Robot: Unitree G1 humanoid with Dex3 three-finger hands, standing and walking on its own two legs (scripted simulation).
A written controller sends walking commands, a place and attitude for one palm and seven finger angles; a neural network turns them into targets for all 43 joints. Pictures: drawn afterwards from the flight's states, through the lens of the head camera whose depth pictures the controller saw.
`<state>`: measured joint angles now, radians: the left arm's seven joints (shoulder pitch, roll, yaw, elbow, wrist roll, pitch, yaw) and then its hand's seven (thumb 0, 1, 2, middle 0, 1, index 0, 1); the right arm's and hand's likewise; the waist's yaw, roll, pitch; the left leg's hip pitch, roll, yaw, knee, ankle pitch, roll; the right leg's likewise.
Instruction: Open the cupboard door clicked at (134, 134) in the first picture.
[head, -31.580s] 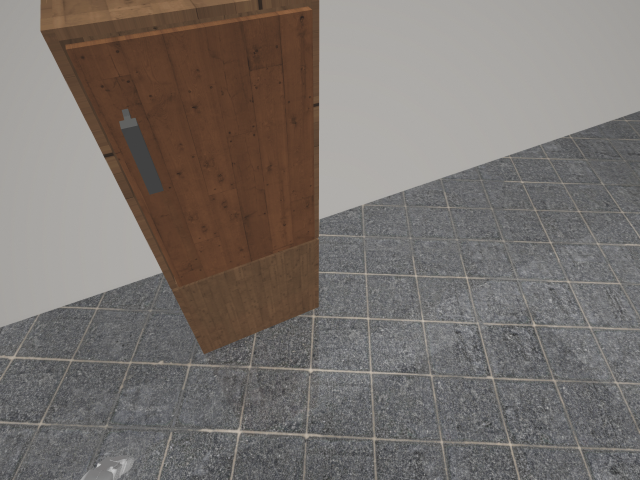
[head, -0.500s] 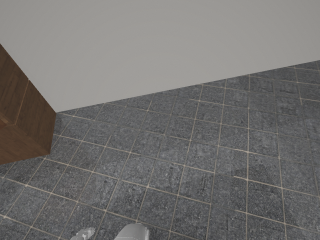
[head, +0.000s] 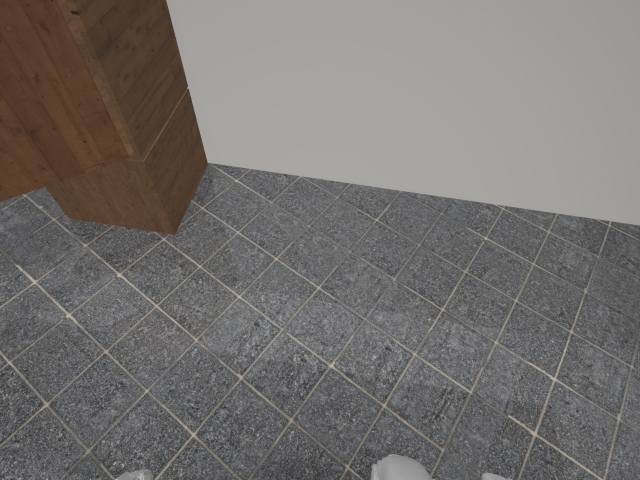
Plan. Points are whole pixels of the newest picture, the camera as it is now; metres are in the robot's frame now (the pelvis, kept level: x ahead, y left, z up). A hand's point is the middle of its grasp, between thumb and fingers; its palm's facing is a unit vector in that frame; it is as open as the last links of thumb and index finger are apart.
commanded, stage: turn to face it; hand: left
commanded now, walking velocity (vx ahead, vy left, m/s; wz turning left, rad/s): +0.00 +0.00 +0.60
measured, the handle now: out of the picture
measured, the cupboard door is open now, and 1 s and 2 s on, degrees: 41 41 41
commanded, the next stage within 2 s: take the last steps up to it in 0.84 s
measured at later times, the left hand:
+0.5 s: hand out of the picture +0.03 +0.14 -0.15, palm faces +0.32 -0.91 -0.25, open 7.3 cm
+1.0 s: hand out of the picture -0.05 +0.17 -0.16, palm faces +0.53 -0.82 -0.23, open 7.4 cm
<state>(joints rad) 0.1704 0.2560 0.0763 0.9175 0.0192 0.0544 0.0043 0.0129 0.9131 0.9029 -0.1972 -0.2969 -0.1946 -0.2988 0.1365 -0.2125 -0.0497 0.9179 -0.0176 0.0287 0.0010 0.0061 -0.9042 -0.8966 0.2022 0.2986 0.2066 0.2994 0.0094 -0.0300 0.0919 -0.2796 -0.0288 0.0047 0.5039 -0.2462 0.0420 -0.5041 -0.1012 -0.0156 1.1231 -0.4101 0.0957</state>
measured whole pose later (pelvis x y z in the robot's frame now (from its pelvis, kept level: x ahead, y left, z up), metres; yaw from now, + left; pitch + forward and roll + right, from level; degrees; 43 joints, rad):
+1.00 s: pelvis +0.00 -0.04 +0.00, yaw +30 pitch +0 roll +0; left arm 0.19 0.21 0.06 0.97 0.01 0.05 0.01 0.01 0.91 0.90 -0.20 -0.30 -0.19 -0.30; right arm 0.15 -0.17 -0.03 0.97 -0.02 0.02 -0.01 0.01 -0.90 -0.90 0.20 0.30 0.21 0.30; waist 0.02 -0.01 0.07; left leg -0.22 -0.01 0.01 0.47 -0.25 0.02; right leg -0.39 -0.08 -0.04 0.89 -0.45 0.08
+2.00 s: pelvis +0.17 +0.17 +0.00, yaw +35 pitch +0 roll +2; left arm 0.11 0.18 0.06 0.97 0.02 -0.01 -0.02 0.01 0.92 0.90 -0.19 -0.30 -0.19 -0.30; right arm 0.37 -0.17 -0.04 1.11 -0.03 -0.04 -0.01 0.00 -0.92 -0.90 0.20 0.30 0.20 0.30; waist -0.03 0.00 0.04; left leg -0.03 -0.01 0.22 0.37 -0.34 0.02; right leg -0.46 -0.10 -0.09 0.69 -0.22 0.00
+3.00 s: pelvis +0.37 +0.33 +0.00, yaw +33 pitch +1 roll +0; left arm 0.14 0.19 0.05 0.99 0.01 0.04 0.02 0.01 0.92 0.90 -0.20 -0.30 -0.19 -0.30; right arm 0.26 -0.15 -0.05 1.08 -0.02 0.03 -0.04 0.01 -0.91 -0.90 0.20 0.30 0.21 0.30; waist -0.03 0.02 0.08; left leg -0.25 0.06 0.15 0.52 -0.28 0.01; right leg -0.28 -0.04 -0.05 0.60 -0.28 0.02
